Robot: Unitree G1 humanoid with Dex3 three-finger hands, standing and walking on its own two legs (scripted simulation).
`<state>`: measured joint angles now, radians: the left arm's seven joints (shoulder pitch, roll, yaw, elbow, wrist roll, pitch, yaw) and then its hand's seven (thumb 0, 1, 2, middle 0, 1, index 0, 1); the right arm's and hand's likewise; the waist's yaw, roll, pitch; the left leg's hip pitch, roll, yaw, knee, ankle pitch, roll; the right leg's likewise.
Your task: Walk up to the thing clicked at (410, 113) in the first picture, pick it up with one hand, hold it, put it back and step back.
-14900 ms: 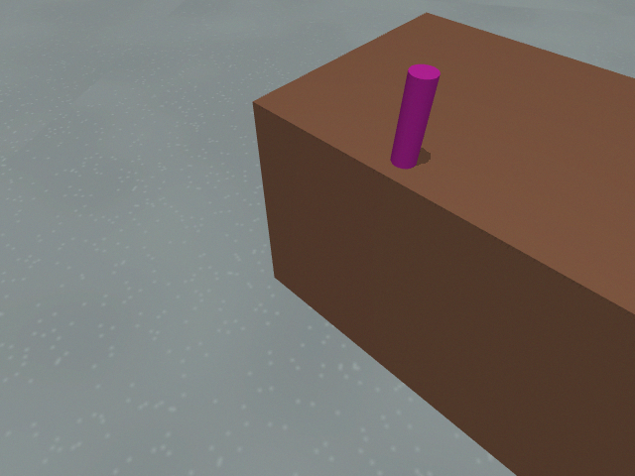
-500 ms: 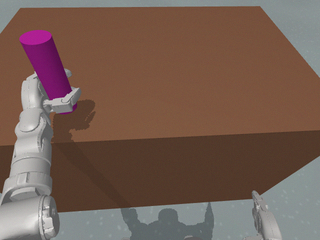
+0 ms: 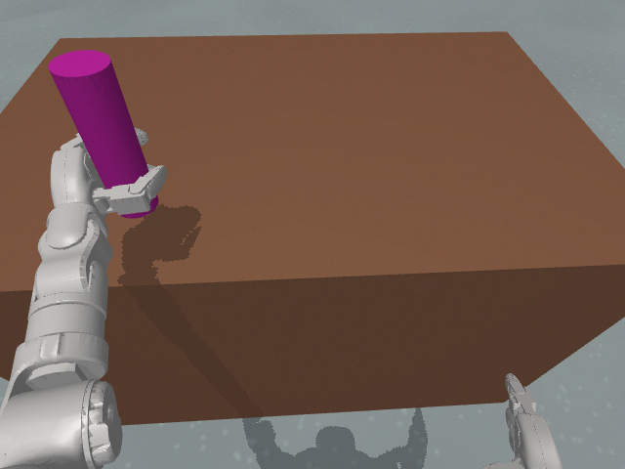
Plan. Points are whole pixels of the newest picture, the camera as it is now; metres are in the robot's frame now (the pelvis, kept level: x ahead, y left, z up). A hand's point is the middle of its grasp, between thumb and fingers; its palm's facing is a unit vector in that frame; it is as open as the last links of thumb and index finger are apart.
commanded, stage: lift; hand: left
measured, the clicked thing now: (113, 145) +0.44 +0.22 +0.20
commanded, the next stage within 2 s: hold in 1.12 s
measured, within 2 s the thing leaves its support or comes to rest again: neither
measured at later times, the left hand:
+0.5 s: hand (116, 153) +0.38 +0.18 +0.23, palm faces +0.19 -0.98 -0.01, open 7.5 cm
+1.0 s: hand (100, 147) +0.34 +0.17 +0.27, palm faces +0.18 -0.98 +0.01, open 7.5 cm
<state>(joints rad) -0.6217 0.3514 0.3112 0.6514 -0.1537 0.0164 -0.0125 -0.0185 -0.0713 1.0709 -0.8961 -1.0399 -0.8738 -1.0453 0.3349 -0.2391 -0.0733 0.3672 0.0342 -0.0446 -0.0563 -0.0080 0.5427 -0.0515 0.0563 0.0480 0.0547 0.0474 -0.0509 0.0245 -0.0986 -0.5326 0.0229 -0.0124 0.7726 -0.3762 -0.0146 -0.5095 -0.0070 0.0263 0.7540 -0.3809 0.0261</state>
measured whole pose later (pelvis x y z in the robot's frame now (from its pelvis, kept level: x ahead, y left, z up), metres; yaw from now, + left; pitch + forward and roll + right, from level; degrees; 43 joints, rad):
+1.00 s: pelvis -0.01 -0.01 +0.01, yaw +2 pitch +0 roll +1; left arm -0.47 0.27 0.31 -0.06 -0.24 0.66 0.00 -0.03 -0.09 1.11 -0.90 -1.05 -0.87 -1.07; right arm 0.28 -0.25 -0.10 0.58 0.05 -0.18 -0.05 -0.01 0.55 -0.05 0.05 0.05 0.05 0.05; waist 0.02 0.08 -0.09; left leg -0.31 0.00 -0.03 0.62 -0.30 -0.02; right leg -0.30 -0.03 0.00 0.65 -0.34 0.02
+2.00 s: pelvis -0.01 +0.00 +0.01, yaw +2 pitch -1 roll +0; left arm -0.53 0.27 0.31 -0.18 -0.27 0.88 0.01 -0.03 -0.09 1.11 -0.90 -1.06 -0.87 -1.07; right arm 0.27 -0.24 -0.11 0.62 0.08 -0.23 -0.01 -0.01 0.54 -0.05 0.05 0.05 0.05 0.05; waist 0.04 0.09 -0.12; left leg -0.31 0.00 -0.02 0.63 -0.30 -0.01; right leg -0.29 -0.04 0.01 0.65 -0.33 0.03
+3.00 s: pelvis -0.02 +0.00 +0.01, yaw +1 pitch -2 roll +0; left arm -0.57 0.29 0.31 -0.13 -0.27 0.86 0.02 -0.03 -0.10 1.12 -0.89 -1.07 -0.87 -1.09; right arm 0.28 -0.24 -0.10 0.61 0.08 -0.27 -0.03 -0.01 0.55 -0.05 0.05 0.05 0.05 0.05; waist 0.03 0.09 -0.11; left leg -0.32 0.00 -0.02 0.63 -0.29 -0.01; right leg -0.30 -0.03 0.01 0.65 -0.32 0.03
